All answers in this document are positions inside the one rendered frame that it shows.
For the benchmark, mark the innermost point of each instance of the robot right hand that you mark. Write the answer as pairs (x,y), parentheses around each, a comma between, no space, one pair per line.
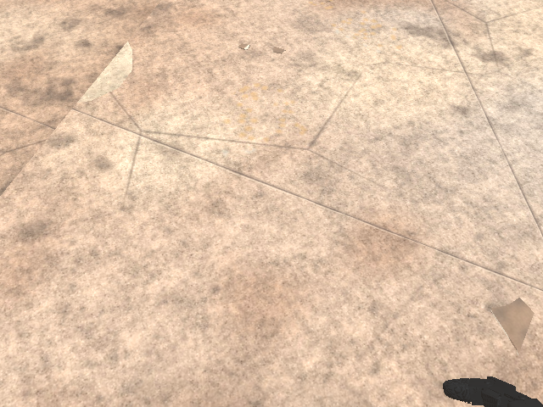
(490,392)

